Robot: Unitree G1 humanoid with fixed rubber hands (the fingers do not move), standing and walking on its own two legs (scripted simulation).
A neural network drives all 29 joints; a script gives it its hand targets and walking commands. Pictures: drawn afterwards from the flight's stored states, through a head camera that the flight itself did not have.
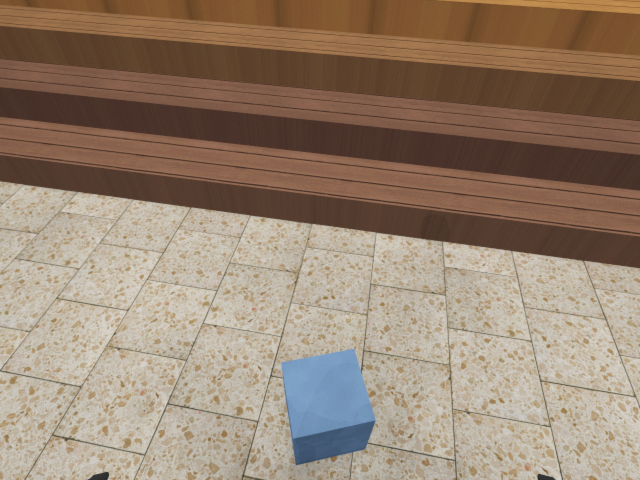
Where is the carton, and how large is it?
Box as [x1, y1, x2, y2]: [281, 349, 375, 464]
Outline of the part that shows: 354,349 281,362 285,397 296,464 365,448 375,420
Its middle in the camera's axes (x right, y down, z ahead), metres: +0.02 +0.47 +1.10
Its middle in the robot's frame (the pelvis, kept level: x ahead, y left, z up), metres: +0.46 -0.02 -0.66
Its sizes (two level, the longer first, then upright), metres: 0.210 0.200 0.250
